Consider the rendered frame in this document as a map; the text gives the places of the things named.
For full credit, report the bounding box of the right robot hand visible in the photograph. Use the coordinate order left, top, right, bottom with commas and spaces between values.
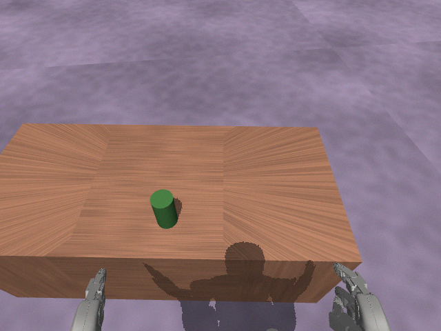
329, 263, 391, 331

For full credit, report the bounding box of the can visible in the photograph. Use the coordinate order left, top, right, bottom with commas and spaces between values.
150, 190, 178, 229

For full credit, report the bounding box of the left robot hand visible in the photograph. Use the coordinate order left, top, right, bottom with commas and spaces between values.
70, 268, 106, 331

